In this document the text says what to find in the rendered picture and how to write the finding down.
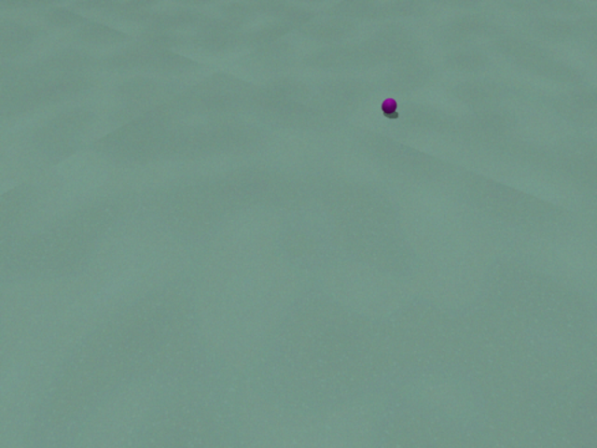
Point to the ball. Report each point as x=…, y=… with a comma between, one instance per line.
x=389, y=106

